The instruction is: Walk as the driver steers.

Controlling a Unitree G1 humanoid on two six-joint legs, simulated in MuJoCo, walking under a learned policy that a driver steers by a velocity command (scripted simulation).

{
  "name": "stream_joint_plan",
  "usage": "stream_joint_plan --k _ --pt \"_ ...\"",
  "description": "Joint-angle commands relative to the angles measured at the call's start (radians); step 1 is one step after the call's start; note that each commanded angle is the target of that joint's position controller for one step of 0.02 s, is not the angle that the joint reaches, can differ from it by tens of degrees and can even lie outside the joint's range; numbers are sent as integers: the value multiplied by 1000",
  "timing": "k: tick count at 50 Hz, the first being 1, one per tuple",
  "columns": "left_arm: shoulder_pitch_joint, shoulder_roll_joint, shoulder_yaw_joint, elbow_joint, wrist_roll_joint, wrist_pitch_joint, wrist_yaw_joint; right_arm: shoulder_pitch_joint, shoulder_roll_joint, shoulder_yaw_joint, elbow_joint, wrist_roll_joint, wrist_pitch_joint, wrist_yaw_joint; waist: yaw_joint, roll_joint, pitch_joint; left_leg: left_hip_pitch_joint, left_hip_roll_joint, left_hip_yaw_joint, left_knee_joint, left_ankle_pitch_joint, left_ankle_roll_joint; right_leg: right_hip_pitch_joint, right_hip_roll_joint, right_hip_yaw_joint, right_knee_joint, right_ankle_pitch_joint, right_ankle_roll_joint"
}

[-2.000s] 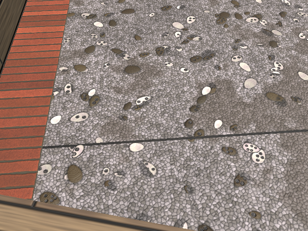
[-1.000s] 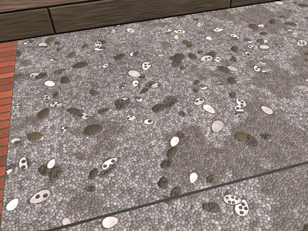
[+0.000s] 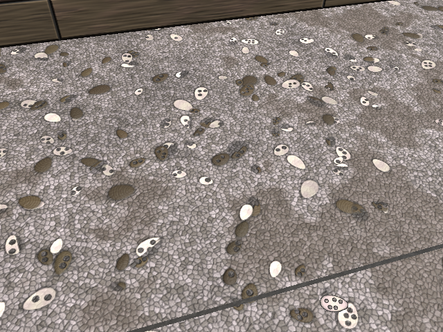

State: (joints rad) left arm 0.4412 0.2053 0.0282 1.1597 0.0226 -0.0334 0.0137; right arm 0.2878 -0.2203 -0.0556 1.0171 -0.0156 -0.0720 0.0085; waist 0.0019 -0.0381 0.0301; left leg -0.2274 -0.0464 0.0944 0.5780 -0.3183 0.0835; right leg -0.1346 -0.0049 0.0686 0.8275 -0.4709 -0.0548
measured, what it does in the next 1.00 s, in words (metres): walks ahead, turning left: right foot, then left foot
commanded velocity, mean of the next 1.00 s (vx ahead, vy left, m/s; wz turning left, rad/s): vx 0.31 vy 0.00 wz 0.20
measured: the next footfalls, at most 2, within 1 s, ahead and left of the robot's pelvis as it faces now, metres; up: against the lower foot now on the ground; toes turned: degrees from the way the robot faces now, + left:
right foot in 0.44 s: +0.38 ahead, -0.07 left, +0.00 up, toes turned -3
left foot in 0.94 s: +0.47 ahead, +0.10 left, +0.00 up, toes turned +18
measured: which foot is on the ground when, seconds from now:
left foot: down 0.00-0.42, up 0.44-0.92, down 0.94-1.00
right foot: up 0.00-0.42, down 0.44-0.96, up 0.98-1.00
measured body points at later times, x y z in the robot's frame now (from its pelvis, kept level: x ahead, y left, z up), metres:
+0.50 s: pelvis +0.24 -0.01 -0.01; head +0.28 -0.02 +0.44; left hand +0.38 +0.23 -0.14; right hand +0.18 -0.25 -0.16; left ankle +0.04 +0.07 -0.64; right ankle +0.34 -0.07 -0.73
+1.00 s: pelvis +0.39 +0.01 -0.01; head +0.43 +0.03 +0.44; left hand +0.38 +0.27 -0.16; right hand +0.56 -0.20 -0.13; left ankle +0.44 +0.09 -0.73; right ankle +0.34 -0.08 -0.68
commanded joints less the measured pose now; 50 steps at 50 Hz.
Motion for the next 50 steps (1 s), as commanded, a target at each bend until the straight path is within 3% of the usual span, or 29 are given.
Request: stream_joint_plan --k 1,2,3,6,11,15,18,20,21,22,23,24,25,26,28,30,32,36,40,45,46,47,48,49,50 --pt "-153 50 6 -129 7 -37 -19 173 -109 -16 22 -4 8 -2 -47 60 131 224 370 -567 -424 -152 133 -529 -46 -1 361 107 -47" --pt "-151 35 6 -129 3 -40 -27 122 -96 -8 5 -4 2 -3 -18 46 133 178 329 -480 -445 -89 121 -501 -70 -13 330 166 -44" --pt "-145 40 10 -131 10 -34 -32 111 -73 3 6 -3 -7 -6 -2 62 124 166 293 -408 -454 5 108 -480 -81 -27 302 196 -34" --pt "-159 55 20 -144 10 -13 -41 191 -63 17 43 1 -24 -14 8 95 92 224 249 -269 -440 310 94 -509 -69 -84 267 249 -9" --pt "-388 34 12 -240 3 -3 -47 252 -54 34 65 0 -27 -20 -24 111 126 221 217 -164 -447 552 92 -565 -45 -155 52 346 19" --pt "-499 23 1 -294 -6 -5 -47 271 -66 36 76 1 -31 -28 -39 128 136 226 226 -129 -449 674 85 -454 -6 -198 -174 419 -6" --pt "-439 57 15 -295 -6 -12 -33 234 -90 31 73 -2 -36 -32 9 131 83 299 250 -104 -338 977 73 -327 37 -204 -235 379 -62" --pt "-230 97 40 -232 -7 -24 -18 204 -111 24 68 -8 -29 -34 95 137 -35 331 247 -90 -80 1132 60 -131 83 -197 -271 315 -100" --pt "-83 116 54 -185 0 -33 -10 185 -117 22 63 -2 -23 -31 160 118 -100 247 220 -72 120 1012 49 58 62 -175 -352 344 -120" --pt "63 198 78 -157 25 -36 0 199 -74 33 35 3 -22 -24 192 18 -205 52 162 -41 428 641 39 278 -158 75 -377 174 -168" --pt "49 251 88 -167 36 -31 -10 323 36 46 26 29 -17 -10 93 -165 -284 -307 -40 -54 801 -216 6 471 -425 614 -509 110 -331" --pt "-62 204 82 -180 -9 -26 -19 227 -67 22 20 10 -9 -17 83 -3 -185 -380 18 -160 843 -135 25 333 -387 596 -590 46 -307" --pt "-177 138 61 -207 -18 -33 -20 148 -73 16 -8 8 -12 -16 41 19 -41 -372 62 -156 790 -39 25 158 -364 409 -615 185 -271" --pt "-214 84 46 -207 -12 -47 -23 130 -54 16 -6 6 -11 -18 13 65 14 -313 90 -154 741 -4 20 41 -324 280 -631 426 -239" --pt "-191 22 24 -180 -10 -66 -10 173 -19 15 10 -12 19 -16 -39 40 19 -188 113 -148 660 -10 -3 -78 -257 60 -621 755 -174" --pt "-154 47 23 -172 -7 -81 -4 164 -8 7 -4 -12 43 -12 -56 16 4 -174 94 -124 629 3 -15 -93 -243 -36 -600 964 -160" --pt "-145 83 28 -179 -5 -80 2 123 -11 1 -28 -10 60 -9 -66 -9 -6 -221 91 -104 579 57 -25 -78 -230 -108 -589 1026 -149" --pt "-137 82 20 -193 -10 -58 21 -18 1 9 -93 -9 70 1 -43 -56 -1 -257 96 -44 334 186 -42 -41 -190 -221 -557 1025 -111" --pt "-86 107 28 -191 -10 -36 35 -98 -1 15 -136 -14 75 3 -2 -57 -29 -230 77 3 184 209 -31 54 -224 -247 -494 1017 -117" --pt "-89 135 51 -207 -4 -1 43 -87 -30 -1 -167 -20 74 4 0 -58 -29 -184 47 21 65 14 22 115 -285 -234 -308 1008 -119" --pt "-96 142 56 -212 -4 6 43 -43 -34 -7 -162 -21 65 2 -26 -29 -51 -119 35 17 -10 50 39 99 -277 -250 -200 991 -97" --pt "-88 157 64 -220 -3 11 40 29 -72 -20 -153 -23 51 -4 -70 55 -99 11 69 -64 -117 279 76 27 -235 -281 -15 881 -42" --pt "-69 124 58 -276 -6 15 34 77 -209 -56 -167 -28 44 -16 -61 251 -178 198 331 -398 -123 822 181 -203 -108 -317 287 315 22" --pt "-125 84 48 -319 -10 31 31 99 -243 -73 -163 10 65 -22 -83 303 -254 242 454 -629 -200 913 359 -381 64 -163 464 -210 54" --pt "-157 90 46 -319 0 43 29 75 -223 -71 -170 21 77 -20 -68 139 -189 175 431 -549 -230 720 350 -417 -5 -71 503 -172 66"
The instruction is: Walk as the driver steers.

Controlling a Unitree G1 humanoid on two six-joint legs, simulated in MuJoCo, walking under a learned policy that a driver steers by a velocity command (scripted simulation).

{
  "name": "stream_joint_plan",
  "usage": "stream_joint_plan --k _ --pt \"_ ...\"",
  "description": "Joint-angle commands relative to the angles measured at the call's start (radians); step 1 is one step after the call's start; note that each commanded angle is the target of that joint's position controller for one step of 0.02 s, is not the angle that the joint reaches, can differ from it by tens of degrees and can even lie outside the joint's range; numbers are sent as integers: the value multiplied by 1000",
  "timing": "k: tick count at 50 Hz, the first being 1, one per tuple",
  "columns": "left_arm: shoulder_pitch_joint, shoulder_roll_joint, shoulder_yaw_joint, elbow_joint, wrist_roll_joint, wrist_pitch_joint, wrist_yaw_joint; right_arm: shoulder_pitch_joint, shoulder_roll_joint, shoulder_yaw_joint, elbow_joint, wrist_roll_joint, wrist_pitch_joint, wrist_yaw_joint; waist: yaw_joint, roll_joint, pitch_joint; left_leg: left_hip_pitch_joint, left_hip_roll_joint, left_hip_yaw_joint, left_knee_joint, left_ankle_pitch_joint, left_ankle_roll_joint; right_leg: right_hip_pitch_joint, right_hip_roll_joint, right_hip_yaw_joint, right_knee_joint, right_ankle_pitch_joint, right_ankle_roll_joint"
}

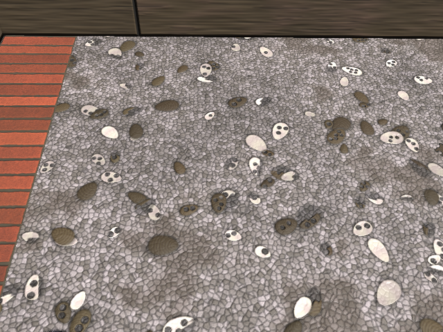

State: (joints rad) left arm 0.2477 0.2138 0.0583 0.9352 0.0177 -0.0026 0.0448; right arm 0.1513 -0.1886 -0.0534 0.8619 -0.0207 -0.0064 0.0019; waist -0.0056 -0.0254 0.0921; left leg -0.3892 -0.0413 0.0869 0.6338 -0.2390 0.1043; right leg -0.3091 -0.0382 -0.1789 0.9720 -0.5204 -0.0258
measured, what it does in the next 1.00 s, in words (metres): steps on the spot: right foot, then left foot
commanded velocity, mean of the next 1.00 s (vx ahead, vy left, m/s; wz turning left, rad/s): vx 0.01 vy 0.00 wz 0.25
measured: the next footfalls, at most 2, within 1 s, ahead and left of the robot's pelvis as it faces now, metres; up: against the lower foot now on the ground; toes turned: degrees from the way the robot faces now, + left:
right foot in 0.44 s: +0.06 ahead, -0.13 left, +0.00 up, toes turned +13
left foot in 0.76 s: -0.02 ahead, +0.07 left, +0.00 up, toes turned +10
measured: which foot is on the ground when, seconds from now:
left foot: down 0.00-0.44, up 0.46-0.74, down 0.76-1.00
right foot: up 0.00-0.42, down 0.44-1.00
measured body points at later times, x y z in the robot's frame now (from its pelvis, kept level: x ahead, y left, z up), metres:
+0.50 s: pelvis +0.01 -0.04 +0.02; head +0.04 -0.06 +0.47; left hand +0.05 +0.23 -0.10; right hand +0.16 -0.28 -0.12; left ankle +0.05 +0.06 -0.71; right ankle +0.03 -0.14 -0.72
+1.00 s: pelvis -0.01 -0.04 +0.03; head -0.01 -0.04 +0.48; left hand -0.01 +0.21 -0.12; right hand +0.10 -0.28 -0.12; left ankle -0.06 +0.06 -0.72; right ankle +0.03 -0.14 -0.72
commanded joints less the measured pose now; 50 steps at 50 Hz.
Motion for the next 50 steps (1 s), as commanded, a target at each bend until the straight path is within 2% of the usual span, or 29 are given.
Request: stream_joint_plan --k 1,2,3,4,5,7,9,13,16,19,21,22,23,24,25,26,27,28,30,32,35,37,38,39,40,41,42,45,50 --pt "-4 77 17 -102 -2 11 -5 141 -205 -61 -27 17 22 -19 -41 81 -143 236 369 -476 -316 476 290 -271 15 185 336 -41 42" --pt "-22 83 21 -103 -5 7 -3 88 -171 -49 -37 11 32 -25 -11 44 -81 167 303 -413 -342 375 228 -265 -3 195 259 34 45" --pt "-19 97 25 -110 10 11 -2 53 -151 -44 -50 16 34 -29 9 67 -70 136 252 -370 -350 323 188 -244 -12 198 201 87 48" --pt "5 90 25 -102 21 20 -4 37 -144 -41 -60 8 32 -27 17 84 -95 132 222 -345 -344 349 174 -217 4 187 196 116 51" --pt "17 81 23 -103 21 28 -6 49 -153 -43 -62 5 26 -22 19 81 -122 145 211 -339 -334 389 169 -207 14 189 183 128 55" --pt "13 71 20 -117 11 37 -8 70 -184 -53 -62 4 16 -14 17 78 -153 170 200 -347 -328 386 162 -206 19 198 124 132 64" --pt "-22 77 19 -139 7 43 -6 88 -202 -59 -65 2 18 -12 1 107 -156 188 195 -382 -341 274 154 -220 20 206 54 128 72" --pt "-64 88 15 -169 1 45 -5 99 -207 -62 -80 -5 29 -10 -25 147 -156 191 195 -444 -375 43 147 -200 28 213 -63 123 70" --pt "-56 85 9 -175 -5 37 -3 86 -202 -59 -85 -13 32 -6 -30 160 -159 163 194 -453 -369 38 136 -109 44 199 -155 102 51" --pt "-2 85 6 -169 -14 27 1 70 -199 -54 -84 -13 40 -3 -18 169 -158 140 199 -476 -344 100 113 7 68 177 -308 96 18" --pt "77 70 2 -147 -12 15 4 57 -192 -49 -79 4 48 -10 24 140 -143 73 166 -465 -299 70 55 157 77 161 -576 229 -15" --pt "62 109 6 -156 1 6 8 81 -155 -38 -80 9 47 -14 5 43 -120 12 108 -426 -233 -33 -3 197 -21 280 -706 214 -35" --pt "25 184 14 -188 19 0 9 112 -86 -19 -92 22 42 -15 -21 -159 -138 -90 -30 -277 -51 -174 -57 236 -268 573 -807 172 -104" --pt "-28 197 15 -192 21 -4 -1 54 -157 -38 -94 2 40 -20 -1 -159 -60 -54 -86 -200 86 -290 -71 24 -347 623 -805 300 -194" --pt "-54 149 2 -194 18 -12 -4 59 -165 -42 -85 -2 40 -14 -26 -101 -47 9 -61 -240 187 -249 -72 -15 -298 564 -794 381 -208" --pt "-98 117 -8 -192 9 -18 -7 88 -157 -43 -62 3 41 -9 -56 -82 -39 25 -57 -236 236 -195 -77 -12 -233 469 -770 442 -182" --pt "-118 114 -9 -196 7 -21 -7 113 -156 -43 -43 2 43 -8 -65 -98 -53 25 -59 -226 264 -165 -86 29 -180 399 -745 519 -154" --pt "-106 111 -11 -192 2 -24 -4 129 -152 -42 -28 -3 46 -7 -59 -119 -69 13 -57 -217 277 -161 -98 86 -160 361 -717 631 -151" --pt "-50 105 -14 -169 -2 -27 -4 117 -129 -31 -14 0 47 -11 -31 -105 -100 11 -39 -191 209 -180 -125 192 -149 324 -666 799 -156" --pt "-5 112 -14 -143 -2 -25 -5 72 -103 -14 -14 8 49 -18 3 -112 -116 48 -8 -146 73 -194 -141 255 -149 319 -628 855 -158" --pt "30 137 -7 -110 5 -12 -7 55 -109 -6 2 27 50 -31 28 -143 -124 120 -8 -105 -123 -159 -130 293 -151 351 -588 907 -155" --pt "10 145 -2 -98 -2 -6 -8 104 -111 -1 36 24 42 -38 -6 -110 -125 253 20 -115 -342 81 -114 248 -137 349 -569 872 -110" --pt "12 131 -5 -97 -4 -10 -10 108 -137 -4 45 13 33 -43 1 -80 -141 340 64 -172 -362 161 -104 192 -128 355 -575 779 -76" --pt "27 118 -6 -103 -5 -15 -17 109 -181 -9 48 -2 24 -45 27 -8 -161 417 145 -243 -301 323 -88 124 -93 328 -568 645 -49" --pt "42 85 -12 -85 -16 -14 -20 71 -170 -5 70 13 23 -39 52 99 -115 329 148 -234 -260 338 -57 135 -36 279 -646 493 -38" --pt "10 105 -10 -64 -10 -9 -16 62 -125 6 70 15 17 -31 18 76 -86 288 138 -235 -281 265 -56 163 -26 271 -642 446 -27" --pt "-12 109 -6 -56 -7 -5 -14 67 -117 11 83 12 12 -30 8 76 -70 258 133 -233 -301 219 -61 180 -27 270 -636 446 -26" --pt "-10 105 -7 -29 -4 1 -21 84 -133 14 124 11 8 -40 14 88 -54 236 122 -233 -330 158 -62 191 -41 277 -639 457 -32" --pt "2 92 -14 34 -5 3 -21 86 -124 24 163 10 4 -41 15 51 -26 215 123 -239 -354 78 -55 173 -37 278 -663 388 -20"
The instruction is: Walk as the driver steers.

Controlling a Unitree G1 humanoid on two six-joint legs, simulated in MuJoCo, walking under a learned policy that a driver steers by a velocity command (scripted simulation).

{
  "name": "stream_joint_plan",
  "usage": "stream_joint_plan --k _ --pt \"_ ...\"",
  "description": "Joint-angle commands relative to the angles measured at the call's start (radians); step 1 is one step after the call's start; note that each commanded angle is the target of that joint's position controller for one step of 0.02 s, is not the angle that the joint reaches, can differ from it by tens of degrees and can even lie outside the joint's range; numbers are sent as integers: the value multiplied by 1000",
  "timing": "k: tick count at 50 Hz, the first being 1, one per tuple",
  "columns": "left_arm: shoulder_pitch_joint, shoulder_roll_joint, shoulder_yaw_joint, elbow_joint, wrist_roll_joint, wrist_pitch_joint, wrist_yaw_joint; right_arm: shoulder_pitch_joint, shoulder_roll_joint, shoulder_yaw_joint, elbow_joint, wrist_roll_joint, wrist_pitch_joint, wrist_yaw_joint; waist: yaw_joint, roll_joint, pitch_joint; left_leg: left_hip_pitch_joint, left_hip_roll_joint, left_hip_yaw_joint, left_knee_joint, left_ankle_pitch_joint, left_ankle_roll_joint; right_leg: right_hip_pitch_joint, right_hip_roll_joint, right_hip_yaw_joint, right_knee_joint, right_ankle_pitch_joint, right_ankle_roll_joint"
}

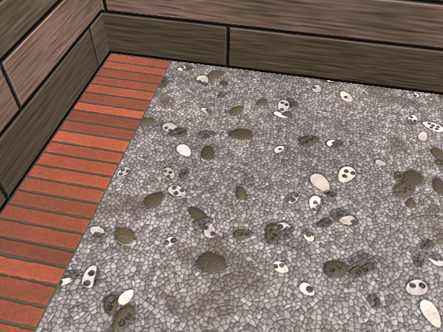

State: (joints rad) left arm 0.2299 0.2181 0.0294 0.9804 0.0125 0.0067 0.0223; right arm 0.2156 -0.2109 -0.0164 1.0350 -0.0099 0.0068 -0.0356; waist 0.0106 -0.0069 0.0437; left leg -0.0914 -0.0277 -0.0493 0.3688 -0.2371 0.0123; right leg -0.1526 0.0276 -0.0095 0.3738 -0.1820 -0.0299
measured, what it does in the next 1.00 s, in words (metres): walks ahead: left foot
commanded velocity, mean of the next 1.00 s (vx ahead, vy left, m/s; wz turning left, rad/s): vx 0.28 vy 0.00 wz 0.01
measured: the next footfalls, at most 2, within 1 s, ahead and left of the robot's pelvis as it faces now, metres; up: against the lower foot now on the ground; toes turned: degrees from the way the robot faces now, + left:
left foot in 0.98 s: +0.41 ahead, +0.04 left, +0.00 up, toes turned +4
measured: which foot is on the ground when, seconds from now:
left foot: down 0.00-0.50, up 0.52-0.96, down 0.98-1.00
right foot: down 0.00-0.96, up 0.98-1.00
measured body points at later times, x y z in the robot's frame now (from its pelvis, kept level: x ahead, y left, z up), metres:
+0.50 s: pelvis +0.03 -0.02 -0.01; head +0.02 -0.03 +0.44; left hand +0.05 +0.23 -0.15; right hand -0.01 -0.26 -0.17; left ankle -0.02 +0.11 -0.74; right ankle +0.02 -0.10 -0.74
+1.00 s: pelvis +0.26 -0.02 -0.03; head +0.30 -0.02 +0.42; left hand +0.15 +0.21 -0.17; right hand +0.45 -0.24 -0.15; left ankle +0.37 +0.04 -0.75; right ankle +0.04 -0.10 -0.71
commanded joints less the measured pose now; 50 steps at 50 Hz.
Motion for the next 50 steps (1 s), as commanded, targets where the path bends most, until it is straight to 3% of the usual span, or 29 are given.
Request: stream_joint_plan --k 1,11,12,14,16,18,19,20,22,24,25,26,27,28,29,30,33,36,39,43,45,47,48,49,50 --pt "22 86 14 -1 0 -6 2 24 -101 -12 -2 0 -10 -4 -1 29 25 -87 109 -103 -92 65 38 15 -102 109 -67 43 -15" --pt "59 68 -3 81 -1 -7 4 62 -76 4 55 1 -15 -3 -1 11 29 -108 102 -99 -99 24 44 -3 -104 111 -69 9 -8" --pt "70 65 -5 88 0 -6 4 77 -75 5 61 0 -14 -3 -2 15 7 -105 95 -100 -109 -64 48 1 -93 105 -67 -67 -9" --pt "74 82 4 83 4 0 2 95 -112 -10 60 -1 -4 -2 -8 43 28 -141 76 -116 -100 -353 82 -61 -44 72 1 -317 -28" --pt "43 65 2 60 13 3 -6 136 -122 -20 58 -4 3 2 -33 80 104 -160 125 -210 -143 -566 133 -203 -13 54 90 -431 -40" --pt "19 10 -9 37 26 -12 -17 177 -143 -36 69 -7 -1 1 -46 176 118 -107 261 -376 -242 -586 200 -277 2 -38 287 -236 -26" --pt "10 29 -5 26 28 -22 -20 174 -140 -40 65 -9 -6 3 -46 161 113 -112 298 -406 -269 -535 221 -292 -27 -29 348 -212 -27" --pt "10 47 2 18 24 -32 -25 160 -144 -44 58 -12 -13 6 -33 141 101 -101 301 -395 -267 -480 222 -299 -41 -17 372 -241 -30" --pt "45 40 5 14 16 -49 -35 110 -144 -49 42 -7 -25 10 6 132 91 -138 257 -302 -230 -407 198 -215 -44 -27 282 -254 -42" --pt "196 11 7 65 5 -60 -29 44 -136 -54 21 2 -28 13 82 110 91 -320 171 -187 -120 -402 161 76 10 -81 75 -154 -52" --pt "279 32 15 96 8 -65 -20 27 -107 -49 7 -5 -34 15 108 31 96 -424 118 -129 14 -362 139 205 -11 -22 1 -185 -51" --pt "398 99 30 115 23 -74 -8 20 -28 -29 -17 -11 -46 22 137 -193 42 -523 11 22 345 -291 100 309 -244 316 -173 -416 -73" --pt "461 191 50 137 11 -68 -12 3 -32 -30 -55 -14 -52 32 125 -296 70 -689 -45 81 537 -323 95 282 -406 653 -307 -654 -156" --pt "360 147 41 114 13 -64 -12 -15 -83 -38 -64 -36 -57 43 62 -157 148 -697 33 24 668 -232 104 169 -416 659 -318 -683 -183" --pt "263 111 30 76 10 -75 -19 -21 -76 -38 -58 -31 -64 57 21 -67 166 -679 69 10 694 -127 102 109 -368 552 -308 -577 -168" --pt "218 98 27 58 8 -85 -22 4 -56 -33 -43 -23 -70 65 -3 -46 144 -643 89 13 686 -56 89 103 -315 443 -309 -426 -149" --pt "265 54 11 77 4 -109 -16 0 -57 -38 -37 -30 -64 77 -9 -53 78 -624 94 66 679 51 56 168 -234 237 -276 -20 -125" --pt "347 40 0 107 2 -114 -13 -97 -45 -34 -78 -26 -51 74 11 -70 68 -674 84 111 644 81 33 207 -214 147 -236 289 -130" --pt "359 37 -8 110 5 -113 -9 -240 -27 -20 -141 -19 -49 74 32 -80 94 -649 62 153 478 125 20 178 -195 97 -233 428 -132" --pt "364 63 -7 120 7 -116 -1 -320 -27 -9 -187 -8 -50 70 36 -107 102 -509 24 191 266 161 60 185 -211 63 -225 577 -133" --pt "330 83 -3 118 6 -119 0 -255 -54 -19 -182 -8 -55 57 -9 -108 62 -390 -11 197 221 135 102 221 -226 40 -133 826 -122" --pt "297 108 5 113 8 -114 3 -26 -101 -44 -114 -5 -69 41 -104 -106 -62 -167 -56 186 176 101 142 252 -223 23 127 994 -104" --pt "276 113 7 107 2 -110 1 126 -124 -59 -67 -12 -77 32 -171 -89 -135 36 -23 154 112 135 164 159 -198 3 326 868 -93" --pt "294 68 -4 80 -2 -108 -6 276 -205 -82 -41 -38 -81 23 -199 18 -248 260 206 -104 99 -45 207 -35 -141 -29 628 472 -87" --pt "420 -42 -15 75 -26 -102 -19 261 -257 -92 -50 -49 -75 33 -102 211 -326 451 466 -637 -33 -89 368 -387 56 -14 996 -357 -54"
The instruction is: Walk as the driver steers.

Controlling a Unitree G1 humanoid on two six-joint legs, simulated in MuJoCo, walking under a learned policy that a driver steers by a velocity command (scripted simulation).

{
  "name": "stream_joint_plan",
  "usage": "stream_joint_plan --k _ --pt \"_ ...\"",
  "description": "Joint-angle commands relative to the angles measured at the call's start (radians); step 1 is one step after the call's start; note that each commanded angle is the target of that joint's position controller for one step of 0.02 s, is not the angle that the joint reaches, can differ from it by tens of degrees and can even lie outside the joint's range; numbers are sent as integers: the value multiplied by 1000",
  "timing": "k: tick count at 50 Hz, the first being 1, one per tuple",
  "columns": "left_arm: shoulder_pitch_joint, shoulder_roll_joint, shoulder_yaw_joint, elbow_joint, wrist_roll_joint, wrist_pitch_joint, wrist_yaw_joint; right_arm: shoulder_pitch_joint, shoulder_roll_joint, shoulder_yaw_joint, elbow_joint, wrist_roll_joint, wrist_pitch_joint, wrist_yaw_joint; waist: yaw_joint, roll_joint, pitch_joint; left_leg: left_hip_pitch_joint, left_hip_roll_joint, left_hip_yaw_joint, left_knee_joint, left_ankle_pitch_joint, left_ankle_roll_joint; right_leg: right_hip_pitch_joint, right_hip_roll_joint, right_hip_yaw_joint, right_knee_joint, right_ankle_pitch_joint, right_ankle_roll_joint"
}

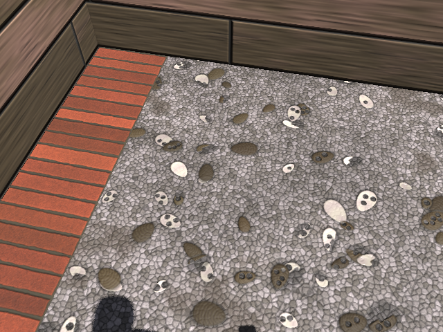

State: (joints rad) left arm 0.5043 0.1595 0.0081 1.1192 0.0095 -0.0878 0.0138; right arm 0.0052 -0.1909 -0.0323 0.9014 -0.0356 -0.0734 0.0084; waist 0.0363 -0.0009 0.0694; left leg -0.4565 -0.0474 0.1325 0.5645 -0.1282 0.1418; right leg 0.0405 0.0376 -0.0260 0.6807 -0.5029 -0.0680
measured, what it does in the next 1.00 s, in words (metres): walks ahead: right foot, then left foot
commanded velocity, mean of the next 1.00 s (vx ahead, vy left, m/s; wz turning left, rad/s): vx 0.38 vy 0.00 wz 0.00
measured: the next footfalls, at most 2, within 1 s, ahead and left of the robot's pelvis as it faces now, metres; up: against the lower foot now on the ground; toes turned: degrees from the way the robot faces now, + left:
right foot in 0.52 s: +0.49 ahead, -0.10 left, +0.00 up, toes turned -2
left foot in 0.98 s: +0.61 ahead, +0.09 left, +0.00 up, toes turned +3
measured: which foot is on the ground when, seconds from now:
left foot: down 0.00-0.54, up 0.56-0.96, down 0.98-1.00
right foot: up 0.00-0.50, down 0.52-1.00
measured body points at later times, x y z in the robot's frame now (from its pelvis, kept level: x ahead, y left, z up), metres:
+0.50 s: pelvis +0.29 -0.01 +0.01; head +0.33 -0.01 +0.46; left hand +0.49 +0.20 -0.10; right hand +0.18 -0.23 -0.13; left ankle +0.11 +0.06 -0.71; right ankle +0.43 -0.09 -0.71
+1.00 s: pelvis +0.50 -0.01 +0.02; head +0.52 +0.00 +0.47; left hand +0.47 +0.22 -0.14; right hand +0.59 -0.23 -0.13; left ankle +0.57 +0.08 -0.72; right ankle +0.43 -0.08 -0.71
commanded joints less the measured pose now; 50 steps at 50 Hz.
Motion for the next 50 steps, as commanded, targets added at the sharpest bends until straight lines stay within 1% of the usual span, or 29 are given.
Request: stream_joint_plan --k 1,2,3,5,7,10,12,15,20,23,24,25,26,27,28,29,30,31,32,33,34,37,40,42,45,47,48,49,50 --pt "41 123 31 -74 0 -1 -8 381 -229 -73 78 20 12 -1 -126 58 -257 698 429 -831 -323 -370 217 -670 -11 97 731 53 -39" --pt "-69 136 38 -114 6 -6 -13 273 -162 -54 58 29 7 1 -91 40 -100 531 395 -656 -359 -357 178 -693 -62 87 678 163 -45" --pt "-112 124 39 -123 7 -10 -16 232 -109 -40 57 24 -4 5 -65 -3 -36 406 350 -549 -393 -219 148 -647 -92 83 621 217 -44" --pt "-91 88 38 -117 26 13 -26 251 -52 -19 86 20 -22 -3 -6 13 -18 279 272 -387 -415 -34 93 -541 -126 80 533 239 -24" --pt "-94 64 37 -123 29 31 -36 312 -65 -17 113 22 -38 -9 9 27 -17 265 249 -318 -424 91 88 -536 -131 57 483 244 -5" --pt "-224 80 40 -172 32 48 -43 375 -104 -19 128 25 -42 -11 -3 38 20 286 226 -251 -455 153 77 -646 -152 18 387 332 21" --pt "-327 89 40 -208 26 50 -46 417 -100 -14 133 27 -40 -10 -28 40 36 318 208 -220 -459 233 59 -699 -154 -6 290 407 35" --pt "-448 74 29 -250 14 45 -48 473 -94 -7 142 27 -38 -12 -62 49 38 363 185 -174 -443 360 27 -682 -127 -45 111 493 44" --pt "-576 80 21 -297 9 37 -44 556 -104 -3 170 16 -32 -25 -101 68 39 544 225 -167 -391 505 31 -683 -79 -76 -61 492 12" --pt "-517 104 32 -293 10 24 -35 520 -125 -8 169 8 -29 -33 -48 83 6 606 252 -148 -271 779 28 -565 -30 -87 -122 376 -39" --pt "-429 122 42 -267 11 19 -27 506 -136 -12 168 6 -28 -35 -9 92 -39 613 252 -142 -172 890 21 -465 0 -92 -140 336 -59" --pt "-282 141 55 -218 14 11 -19 487 -143 -14 165 9 -24 -33 53 80 -110 587 233 -126 -10 891 8 -303 21 -96 -204 363 -83" --pt "-112 185 73 -170 33 2 -8 467 -134 -10 148 20 -25 -30 123 57 -199 417 204 -109 210 680 -5 -46 -69 -5 -224 382 -122" --pt "15 301 105 -157 60 2 -1 550 -39 10 113 60 -26 -16 105 -139 -356 66 62 -40 617 140 -53 282 -384 433 -240 317 -251" --pt "-28 274 104 -154 27 18 -17 556 -94 -12 127 47 -23 -15 81 -119 -388 -100 -34 -147 803 -378 -48 291 -459 715 -373 310 -306" --pt "-151 235 93 -169 2 21 -22 462 -115 -22 98 30 -19 -17 30 -58 -207 -176 41 -193 809 -293 -38 135 -415 559 -405 230 -268" --pt "-237 164 74 -185 0 15 -25 401 -102 -20 81 25 -24 -14 6 -18 -89 -164 72 -186 754 -225 -44 -23 -383 437 -446 362 -240" --pt "-263 121 61 -180 3 6 -24 391 -79 -21 85 21 -18 -15 -29 -1 -30 -111 98 -180 696 -201 -51 -131 -338 327 -462 553 -203" --pt "-256 86 48 -162 0 -3 -18 412 -61 -20 89 5 -3 -14 -60 -11 -17 -44 110 -176 647 -199 -67 -205 -296 230 -463 727 -173" --pt "-234 73 41 -146 3 -12 -16 442 -36 -17 101 -1 12 -12 -76 -25 -28 9 106 -167 614 -202 -80 -238 -279 165 -454 868 -159" --pt "-204 81 40 -130 5 -21 -16 449 -28 -18 104 -3 21 -10 -83 -29 -41 29 93 -153 592 -194 -90 -246 -266 127 -444 999 -157" --pt "-182 129 41 -114 8 -26 -15 400 -31 -19 88 2 38 -9 -100 -65 -54 6 83 -121 466 -114 -109 -236 -225 37 -432 1147 -143" --pt "-170 121 28 -105 7 -13 -10 286 -24 -7 60 13 40 -12 -74 -96 -54 37 80 -82 257 -19 -117 -227 -185 -20 -420 1150 -111" --pt "-127 123 24 -88 7 -6 -5 242 -25 -1 55 18 41 -19 -47 -104 -73 62 70 -68 176 26 -114 -181 -193 -17 -402 1140 -105" --pt "-101 118 20 -69 11 7 4 222 -39 1 61 19 38 -33 -31 -104 -69 94 64 -75 90 -7 -101 -132 -225 14 -353 1087 -112" --pt "-114 112 17 -63 9 16 11 245 -42 0 77 17 30 -40 -42 -93 -53 145 59 -80 -15 -23 -83 -121 -238 43 -297 1016 -104" --pt "-126 110 17 -61 4 20 15 287 -37 1 95 14 21 -43 -67 -62 -53 225 64 -90 -136 74 -75 -137 -223 44 -246 945 -79" --pt "-94 106 16 -59 6 18 16 338 -82 -8 112 8 6 -48 -68 2 -89 347 139 -166 -179 366 -66 -178 -183 39 -180 788 -38" --pt "8 70 9 -51 1 20 18 380 -138 -17 120 6 -2 -48 -19 99 -158 483 290 -283 -103 763 -7 -255 -122 5 -110 405 -10"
